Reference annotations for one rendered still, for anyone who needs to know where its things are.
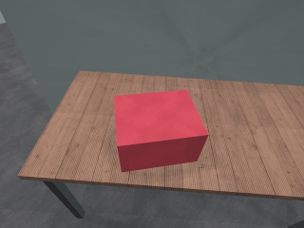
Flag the carton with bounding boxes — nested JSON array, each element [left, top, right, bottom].
[[114, 89, 209, 172]]

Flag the table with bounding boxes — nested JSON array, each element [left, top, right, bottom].
[[17, 70, 304, 228]]

